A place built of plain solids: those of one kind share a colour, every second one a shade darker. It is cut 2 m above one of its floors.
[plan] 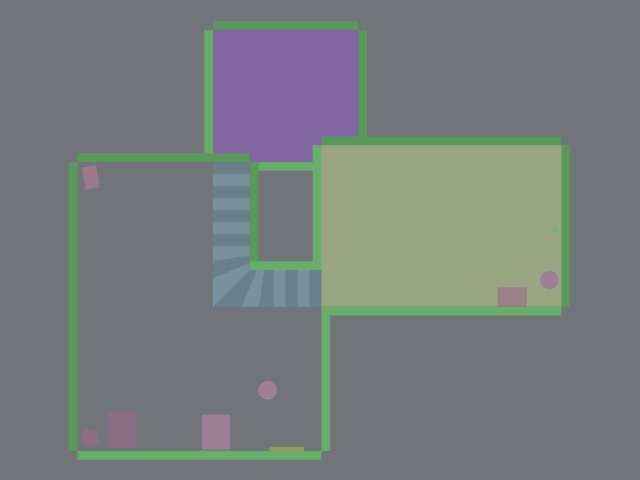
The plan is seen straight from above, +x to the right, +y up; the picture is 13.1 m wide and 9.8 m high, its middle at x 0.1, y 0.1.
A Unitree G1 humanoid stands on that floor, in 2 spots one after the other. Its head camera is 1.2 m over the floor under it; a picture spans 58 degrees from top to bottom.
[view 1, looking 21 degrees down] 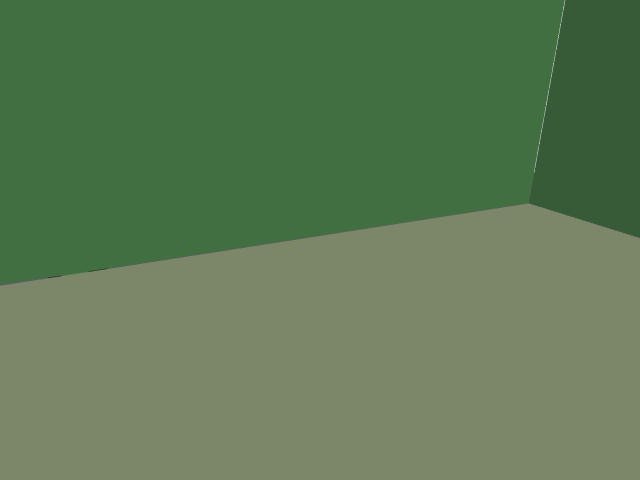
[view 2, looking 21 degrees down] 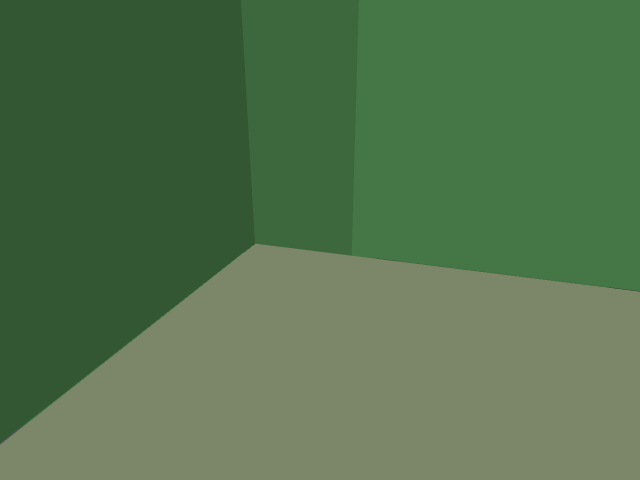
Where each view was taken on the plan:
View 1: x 1.46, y -0.90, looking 66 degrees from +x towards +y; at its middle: floor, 3.35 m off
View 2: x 2.88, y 0.15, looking -162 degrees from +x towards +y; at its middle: wall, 8.71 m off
